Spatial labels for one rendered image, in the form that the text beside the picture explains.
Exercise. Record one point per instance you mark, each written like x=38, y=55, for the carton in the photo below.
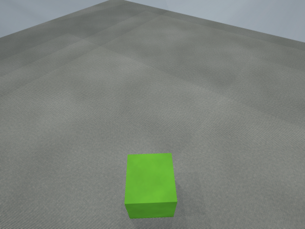
x=150, y=190

